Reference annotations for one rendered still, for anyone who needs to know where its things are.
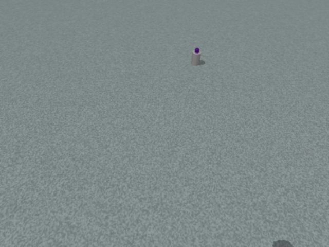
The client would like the bottle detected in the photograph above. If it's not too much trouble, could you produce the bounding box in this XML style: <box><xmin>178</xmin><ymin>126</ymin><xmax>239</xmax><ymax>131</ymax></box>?
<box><xmin>191</xmin><ymin>48</ymin><xmax>201</xmax><ymax>66</ymax></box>

